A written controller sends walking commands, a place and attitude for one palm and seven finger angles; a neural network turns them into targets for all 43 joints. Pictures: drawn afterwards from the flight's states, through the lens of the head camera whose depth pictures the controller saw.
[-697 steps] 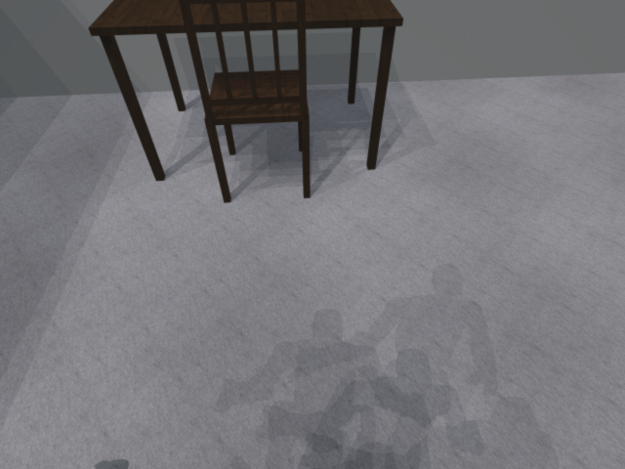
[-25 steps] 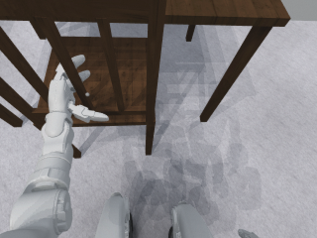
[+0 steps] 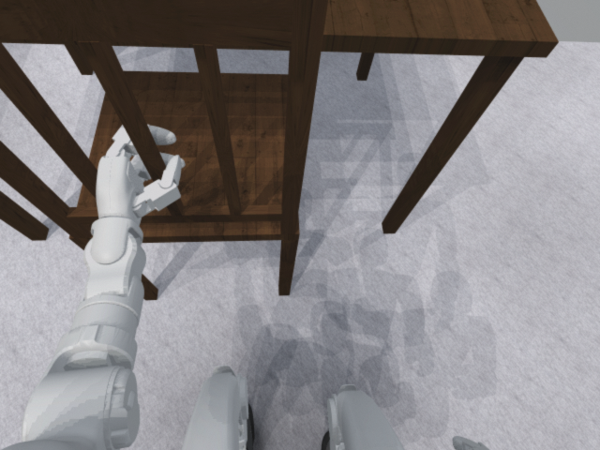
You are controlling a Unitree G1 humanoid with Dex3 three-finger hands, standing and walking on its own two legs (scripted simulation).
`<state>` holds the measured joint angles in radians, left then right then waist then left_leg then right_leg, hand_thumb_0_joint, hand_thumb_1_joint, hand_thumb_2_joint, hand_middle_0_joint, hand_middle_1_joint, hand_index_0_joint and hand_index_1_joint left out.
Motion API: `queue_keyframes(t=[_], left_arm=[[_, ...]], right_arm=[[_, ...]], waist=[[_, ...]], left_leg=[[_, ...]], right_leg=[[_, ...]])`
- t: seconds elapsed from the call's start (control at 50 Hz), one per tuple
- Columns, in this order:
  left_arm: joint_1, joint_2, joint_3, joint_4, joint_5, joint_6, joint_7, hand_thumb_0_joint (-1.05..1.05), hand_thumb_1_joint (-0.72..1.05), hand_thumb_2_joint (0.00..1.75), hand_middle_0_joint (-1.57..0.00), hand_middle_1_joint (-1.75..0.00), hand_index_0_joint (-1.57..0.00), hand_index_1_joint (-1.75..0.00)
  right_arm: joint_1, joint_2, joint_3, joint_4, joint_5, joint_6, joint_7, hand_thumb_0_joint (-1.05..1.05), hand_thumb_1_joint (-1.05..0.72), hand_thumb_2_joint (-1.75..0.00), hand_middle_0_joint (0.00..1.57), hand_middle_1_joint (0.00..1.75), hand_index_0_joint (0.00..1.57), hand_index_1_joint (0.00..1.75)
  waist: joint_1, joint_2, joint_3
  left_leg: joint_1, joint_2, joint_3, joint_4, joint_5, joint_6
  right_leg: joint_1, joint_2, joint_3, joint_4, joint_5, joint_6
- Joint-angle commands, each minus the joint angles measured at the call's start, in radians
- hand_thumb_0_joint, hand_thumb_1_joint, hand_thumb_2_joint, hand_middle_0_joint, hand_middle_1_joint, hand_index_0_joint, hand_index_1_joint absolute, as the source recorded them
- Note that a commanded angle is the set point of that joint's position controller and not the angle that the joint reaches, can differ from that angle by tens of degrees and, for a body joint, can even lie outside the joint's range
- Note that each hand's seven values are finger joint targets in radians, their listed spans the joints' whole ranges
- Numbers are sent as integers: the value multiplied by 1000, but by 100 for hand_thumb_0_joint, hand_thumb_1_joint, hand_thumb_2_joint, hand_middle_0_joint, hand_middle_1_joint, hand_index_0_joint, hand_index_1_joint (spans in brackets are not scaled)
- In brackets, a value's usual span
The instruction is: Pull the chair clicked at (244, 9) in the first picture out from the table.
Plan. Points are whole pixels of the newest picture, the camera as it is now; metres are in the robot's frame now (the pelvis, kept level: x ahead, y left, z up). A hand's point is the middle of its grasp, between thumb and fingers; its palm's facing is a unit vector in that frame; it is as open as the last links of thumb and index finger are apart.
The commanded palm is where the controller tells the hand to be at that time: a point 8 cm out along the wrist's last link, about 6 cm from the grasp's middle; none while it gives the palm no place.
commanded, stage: hook a spindle and tug to test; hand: left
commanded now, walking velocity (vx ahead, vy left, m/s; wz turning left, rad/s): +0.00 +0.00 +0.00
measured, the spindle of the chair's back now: (147, 150) +0.49 +0.19 +0.05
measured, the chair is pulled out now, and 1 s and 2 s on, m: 0.00 0.07 0.19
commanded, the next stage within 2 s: step backward, pulling the chair out in 0.62 s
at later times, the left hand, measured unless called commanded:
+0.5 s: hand (173, 206) +0.42 +0.16 +0.03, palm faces +0.04 -1.00 -0.02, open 5.3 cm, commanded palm +0.39 +0.20 +0.03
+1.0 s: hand (180, 213) +0.40 +0.14 +0.05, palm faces +0.07 -0.99 -0.12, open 5.2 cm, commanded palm +0.38 +0.19 +0.05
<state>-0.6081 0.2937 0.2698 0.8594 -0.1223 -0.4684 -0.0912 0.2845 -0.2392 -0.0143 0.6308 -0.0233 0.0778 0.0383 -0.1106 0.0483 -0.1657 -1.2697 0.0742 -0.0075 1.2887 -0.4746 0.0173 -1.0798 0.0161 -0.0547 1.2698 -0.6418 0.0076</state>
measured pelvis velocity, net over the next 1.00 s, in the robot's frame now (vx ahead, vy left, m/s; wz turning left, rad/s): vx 0.03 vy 0.00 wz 0.02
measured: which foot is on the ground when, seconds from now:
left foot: down 0.00-1.00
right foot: down 0.00-1.00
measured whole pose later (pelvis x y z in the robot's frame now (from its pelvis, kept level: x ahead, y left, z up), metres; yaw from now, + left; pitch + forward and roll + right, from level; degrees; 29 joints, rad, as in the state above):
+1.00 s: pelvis +0.03 +0.00 +0.09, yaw +1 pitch +12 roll -2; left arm -0.43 0.18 0.08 0.90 -0.08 -0.16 0.08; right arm 0.27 -0.23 0.03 0.59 0.04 0.16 -0.08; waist -0.07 0.04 -0.04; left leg -0.67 0.05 0.04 0.77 -0.31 0.01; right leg -0.51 0.00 -0.03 0.74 -0.42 0.02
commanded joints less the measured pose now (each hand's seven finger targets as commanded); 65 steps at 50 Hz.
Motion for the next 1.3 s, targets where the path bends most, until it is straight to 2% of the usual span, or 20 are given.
queue_keyframes(t=[0.0, 0.26, 0.32, 0.52, 0.6, 0.66, 0.7, 0.72, 0.74, 0.78, 0.82, 0.86, 0.94, 1.02, 1.04, 1.1, 1.14, 1.18, 1.24, 1.28], left_arm=[[-290, 104, -37, -261, 20, -85, -24, 0, 90, 90, -50, -145, -50, -145], [-47, 60, -69, -440, 0, -78, -13, 0, 90, 90, -50, -145, -50, -145], [36, 53, -73, -470, -10, -73, -13, 0, 90, 90, -50, -145, -50, -145], [84, 46, -76, -499, -21, -88, -22, 0, 90, 90, -50, -145, -50, -145], [38, 41, -87, -498, -15, -87, -23, 0, 90, 90, -50, -145, -50, -145], [19, 40, -87, -460, -11, -77, -20, 0, 90, 90, -50, -145, -50, -145], [-70, 19, -121, -489, -12, -79, -22, 0, 90, 90, -50, -145, -50, -145], [-204, 396, 44, -665, 88, 39, 98, 0, 90, 90, -50, -145, -50, -145], [-191, 342, 14, -707, 91, 105, 147, 0, 90, 90, -50, -145, -50, -145], [38, 141, -108, -505, 90, 232, 177, 0, 90, 90, -50, -145, -50, -145], [93, 76, -170, -321, 98, 302, 192, 0, 90, 90, -50, -145, -50, -145], [-1, 81, -178, -253, 98, 309, 201, 0, 90, 90, -50, -145, -50, -145], [-129, 93, -175, -115, 98, 265, 200, 0, 90, 90, -50, -145, -50, -145], [-136, 34, -221, -13, 91, 242, 180, 0, 90, 90, -50, -145, -50, -145], [-125, 54, -205, -8, 94, 238, 179, 0, 90, 90, -50, -145, -50, -145], [-109, 24, -223, -33, 89, 217, 167, 0, 90, 90, -50, -145, -50, -145], [-64, 47, -199, -51, 89, 212, 165, 0, 90, 90, -50, -145, -50, -145], [-53, 24, -218, -87, 88, 205, 161, 0, 90, 90, -50, -145, -50, -145], [-42, 65, -193, -99, 85, 202, 168, 0, 90, 90, -50, -145, -50, -145], [-70, 45, -224, -100, 82, 199, 170, 0, 90, 90, -50, -145, -50, -145]], right_arm=[[112, -163, -64, -73, -3, -16, -10, 0, -90, -90, 20, 30, 20, 30], [93, -151, -69, -110, 5, -31, 0, 0, -90, -90, 20, 30, 20, 30], [86, -147, -66, -122, 7, -33, 2, 0, -90, -90, 20, 30, 20, 30], [57, -144, -65, -119, 7, -52, -9, 0, -90, -90, 20, 30, 20, 30], [47, -145, -63, -115, 5, -56, -13, 0, -90, -90, 20, 30, 20, 30], [44, -147, -62, -113, 5, -56, -16, 0, -90, -90, 20, 30, 20, 30], [39, -146, -61, -109, 7, -58, -20, 0, -90, -90, 20, 30, 20, 30], [65, -153, -53, -190, 58, 7, -55, 0, -90, -90, 20, 30, 20, 30], [70, -137, -44, -222, 63, 17, -81, 0, -90, -90, 20, 30, 20, 30], [35, -119, -25, -205, 67, 44, -106, 0, -90, -90, 20, 30, 20, 30], [38, -131, -21, -169, 68, 69, -118, 0, -90, -90, 20, 30, 20, 30], [32, -140, -18, -149, 68, 74, -130, 0, -90, -90, 20, 30, 20, 30], [32, -154, -26, -106, 56, 62, -141, 0, -90, -90, 20, 30, 20, 30], [24, -148, -34, -81, 57, 49, -140, 0, -90, -90, 20, 30, 20, 30], [20, -154, -39, -78, 55, 43, -142, 0, -90, -90, 20, 30, 20, 30], [8, -140, -38, -76, 51, 27, -137, 0, -90, -90, 20, 30, 20, 30], [4, -149, -47, -79, 51, 21, -138, 0, -90, -90, 20, 30, 20, 30], [-13, -140, -45, -87, 51, 14, -135, 0, -90, -90, 20, 30, 20, 30], [-26, -144, -48, -84, 54, 3, -140, 0, -90, -90, 20, 30, 20, 30], [-35, -138, -43, -77, 60, -9, -144, 0, -90, -90, 20, 30, 20, 30]], waist=[[-22, 76, -503], [18, 83, -515], [24, 41, -491], [22, 26, -449], [19, 54, -455], [11, 24, -441], [-5, 32, -461], [80, 154, -698], [69, 192, -669], [47, 72, -505], [37, -22, -351], [33, -45, -302], [49, 76, -248], [53, 109, -212], [58, 125, -219], [57, 125, -237], [62, 101, -257], [59, 116, -252], [64, 88, -231], [60, 64, -201]], left_leg=[[652, -31, -66, -116, 403, 1], [700, -30, -53, -138, 514, -3], [671, -36, -40, -145, 522, 0], [632, -40, -27, -132, 490, 1], [645, -39, -37, -127, 477, -3], [625, -41, -37, -122, 448, 1], [628, -44, -37, -118, 427, 5], [951, -25, -4, -311, 435, 18], [1012, -45, -4, -345, 495, 20], [923, -28, -18, -387, 526, 27], [847, -6, -23, -436, 536, 30], [876, 12, -23, -496, 602, 25], [1012, 57, -55, -570, 793, 28], [1082, 90, -105, -635, 827, 32], [1101, 94, -107, -643, 853, 35], [1150, 105, -116, -660, 898, 37], [1166, 114, -121, -669, 905, 37], [1174, 124, -112, -688, 868, 37], [1127, 123, -96, -708, 742, 36], [1084, 107, -71, -717, 635, 21]], right_leg=[[8, 32, -2, -177, 405, -42], [93, 31, 0, -183, 521, -41], [145, 29, 4, -191, 572, -38], [154, 21, 12, -185, 583, -33], [116, 20, 9, -175, 540, -36], [111, 21, 8, -179, 522, -35], [106, 19, 14, -184, 513, -32], [529, -45, 99, -355, 592, -47], [555, -32, 81, -407, 719, -44], [565, -42, 67, -445, 758, -22], [605, -59, 68, -504, 776, 1], [665, -77, 62, -551, 833, 10], [671, -77, 59, -606, 799, 14], [678, -55, 50, -644, 666, 4], [689, -55, 51, -651, 671, 3], [700, -45, 48, -665, 662, 3], [722, -39, 50, -671, 657, 2], [725, -39, 51, -676, 619, 2], [762, -47, 63, -711, 616, 3], [788, -69, 80, -742, 635, 1]])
